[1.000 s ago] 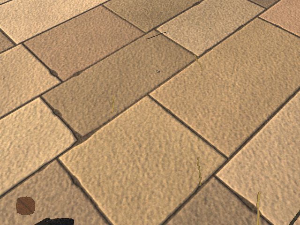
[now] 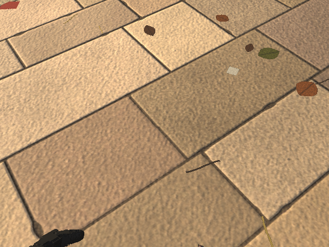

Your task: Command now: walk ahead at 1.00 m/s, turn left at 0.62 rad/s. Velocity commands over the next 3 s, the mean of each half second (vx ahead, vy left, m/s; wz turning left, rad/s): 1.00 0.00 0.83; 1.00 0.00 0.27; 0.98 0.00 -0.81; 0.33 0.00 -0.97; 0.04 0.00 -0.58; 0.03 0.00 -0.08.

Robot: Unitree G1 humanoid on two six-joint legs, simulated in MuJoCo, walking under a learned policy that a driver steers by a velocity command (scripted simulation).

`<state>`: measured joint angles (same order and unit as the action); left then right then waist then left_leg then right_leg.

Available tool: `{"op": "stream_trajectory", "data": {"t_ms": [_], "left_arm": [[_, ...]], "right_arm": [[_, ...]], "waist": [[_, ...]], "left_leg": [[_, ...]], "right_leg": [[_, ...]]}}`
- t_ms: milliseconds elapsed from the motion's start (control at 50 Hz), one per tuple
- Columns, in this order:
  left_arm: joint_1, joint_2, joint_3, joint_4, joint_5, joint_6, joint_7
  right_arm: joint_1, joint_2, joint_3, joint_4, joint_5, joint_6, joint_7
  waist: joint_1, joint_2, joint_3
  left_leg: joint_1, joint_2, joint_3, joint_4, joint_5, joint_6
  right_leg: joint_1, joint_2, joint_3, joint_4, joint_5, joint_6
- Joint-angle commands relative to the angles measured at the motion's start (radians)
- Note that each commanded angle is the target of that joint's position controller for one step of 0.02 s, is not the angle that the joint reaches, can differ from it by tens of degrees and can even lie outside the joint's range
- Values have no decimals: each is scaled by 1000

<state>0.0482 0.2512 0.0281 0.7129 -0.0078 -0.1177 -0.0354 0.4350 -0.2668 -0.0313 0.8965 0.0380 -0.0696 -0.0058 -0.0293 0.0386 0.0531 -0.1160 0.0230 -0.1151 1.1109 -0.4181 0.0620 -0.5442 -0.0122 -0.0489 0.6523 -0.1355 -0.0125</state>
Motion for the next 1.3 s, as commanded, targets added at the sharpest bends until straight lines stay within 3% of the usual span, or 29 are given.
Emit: {"op": "stream_trajectory", "data": {"t_ms": [20,60,100,260,320,380,400,420,440,460,480,520,580,640,700,800,860,880,900,920,940,960,980,1000,1080,1140,1240,1280,1300], "left_arm": [[300,150,58,62,19,-8,9],[213,71,42,90,39,-19,9],[168,51,41,110,16,-20,8],[196,159,57,115,28,-10,42],[221,226,67,108,23,11,57],[180,316,93,77,5,54,69],[118,317,95,49,-4,56,63],[66,243,78,48,-19,42,47],[107,12,18,-8,8,-6,28],[185,4,-6,-96,-23,-57,14],[51,124,15,-110,-40,-83,8],[35,115,20,-105,-23,-74,22],[81,134,36,-85,9,-23,34],[-119,79,21,-157,29,-12,45],[-187,17,5,-178,19,-15,25],[-268,82,33,-217,-22,-31,-1],[25,191,86,-159,-48,-22,2],[284,216,96,-99,-51,-5,8],[505,243,93,-41,-30,12,8],[494,268,98,-8,-14,-3,-14],[422,152,80,-33,-2,4,-4],[404,125,72,-41,11,9,1],[374,138,73,-37,13,5,-8],[344,130,68,-35,10,-1,-12],[338,104,52,-19,-30,4,5],[353,135,62,-11,-29,14,34],[450,125,69,40,-53,30,44],[446,134,77,46,-47,42,45],[408,157,82,31,-29,51,40]], "right_arm": [[-128,-96,-20,-156,12,-38,-11],[-88,-67,-34,-153,8,-6,5],[-82,-30,-36,-160,20,34,14],[-312,-52,-31,-256,-2,42,48],[-369,-77,-40,-295,1,28,82],[-120,-177,-91,-262,23,52,80],[111,-258,-131,-200,15,71,69],[263,-287,-152,-142,25,82,43],[176,-289,-130,-130,-1,76,48],[64,-216,-89,-206,-43,32,56],[60,-150,-84,-227,-40,7,61],[-37,-145,-78,-232,-33,-30,70],[-134,-139,-71,-262,-26,-33,34],[-76,-111,-64,-243,-9,-25,-6],[-22,-87,-59,-202,-15,-16,-14],[70,-98,-62,-123,-19,-9,-3],[-14,-170,-75,-125,-74,4,-2],[-122,-186,-75,-153,-84,6,-3],[-168,-118,-57,-198,-103,-5,-6],[23,-12,-21,-206,-36,-35,16],[-49,-99,-22,-212,-3,-62,24],[-205,-127,-19,-247,0,-81,30],[-287,-102,-13,-274,-22,-96,26],[-316,-92,-16,-283,-48,-104,21],[-323,-74,-12,-306,-60,-89,13],[-517,-33,7,-375,-62,-97,22],[-594,-84,-29,-417,-21,-98,17],[-518,-144,-63,-414,-12,-103,5],[-363,-172,-81,-395,-6,-102,-3]], "waist": [[154,-101,-185],[58,-127,-120],[25,-147,-49],[43,-12,129],[33,-23,106],[-140,-165,-58],[-252,-163,-160],[-317,-44,-160],[-132,370,-54],[-15,372,-258],[-71,141,-192],[35,-155,-62],[96,-124,-1],[13,-87,61],[-74,3,39],[-131,60,59],[62,145,-146],[213,132,-250],[262,-87,-374],[104,-527,-440],[146,-342,-330],[166,-182,-208],[125,1,-122],[85,46,-84],[13,-29,5],[69,-57,77],[103,-117,31],[41,-139,-41],[-56,-156,-157]], "left_leg": [[-636,82,-12,300,119,27],[-511,154,-33,219,183,26],[-517,187,-12,192,173,23],[-655,145,125,-156,541,22],[-537,60,257,-322,561,63],[-217,-57,328,-270,354,104],[79,-71,278,-279,289,142],[305,-47,172,-403,318,188],[368,4,-139,-479,355,283],[466,192,-705,-737,-88,448],[379,215,-778,-890,-238,375],[81,184,-684,-897,-198,307],[-173,66,-454,-901,2,285],[-286,-16,-296,-909,187,252],[-299,-28,-153,-901,218,180],[112,99,-136,-846,518,151],[295,134,-46,-538,1346,107],[136,121,6,-260,1403,80],[-182,27,50,161,879,42],[-572,-153,-12,412,-34,-33],[-703,-72,-75,401,26,1],[-705,-40,-69,344,69,16],[-662,-22,-48,246,88,25],[-622,-1,-48,142,105,18],[-560,27,-10,-112,96,-55],[-407,-19,52,-418,377,-95],[-155,-61,10,-635,570,-101],[-70,-80,29,-665,450,-74],[99,-40,22,-629,412,-45]], "right_leg": [[698,-322,536,-387,-360,-110],[490,-264,333,-409,-177,-103],[409,-252,189,-458,-104,-96],[441,-201,-166,-565,161,-73],[565,-204,-247,-488,635,-23],[634,-251,-248,-112,1305,-40],[509,-247,-208,160,1273,-58],[303,-118,-205,581,694,-20],[-76,113,-85,1007,-424,13],[-307,131,167,1088,-444,-23],[-321,69,203,982,-340,-71],[-215,-9,211,757,-212,-67],[-66,-59,214,534,-163,17],[-10,-37,145,213,36,76],[115,-23,55,-33,369,80],[-59,-15,22,-199,282,-15],[158,79,-58,-105,83,-106],[457,42,-10,-87,110,-140],[810,-52,226,-19,-94,-192],[1047,-269,913,-311,-481,-386],[1035,-259,990,-401,-663,-346],[892,-229,838,-392,-496,-309],[729,-184,756,-407,-344,-289],[627,-147,683,-416,-219,-293],[413,-79,552,-459,-31,-307],[187,-6,456,-500,9,-260],[235,-17,501,-432,16,-170],[359,-13,498,-250,328,-131],[354,6,463,-54,459,-98]]}}
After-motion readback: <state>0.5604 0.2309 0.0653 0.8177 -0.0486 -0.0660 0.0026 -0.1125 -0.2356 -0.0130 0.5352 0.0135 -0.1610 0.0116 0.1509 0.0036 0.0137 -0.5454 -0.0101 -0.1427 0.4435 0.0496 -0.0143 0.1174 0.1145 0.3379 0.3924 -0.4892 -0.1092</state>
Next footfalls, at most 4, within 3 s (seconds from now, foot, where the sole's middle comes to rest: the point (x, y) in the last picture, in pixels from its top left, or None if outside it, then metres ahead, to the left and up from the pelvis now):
0.42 left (138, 220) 0.55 0.14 -0.75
0.88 right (124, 129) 1.01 0.22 -0.75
1.32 left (60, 88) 1.30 0.59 -0.75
1.72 right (105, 45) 1.66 0.37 -0.75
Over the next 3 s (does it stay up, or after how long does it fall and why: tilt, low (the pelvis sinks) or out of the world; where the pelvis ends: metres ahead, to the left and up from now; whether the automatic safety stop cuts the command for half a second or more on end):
stays up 1.67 0.45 0.03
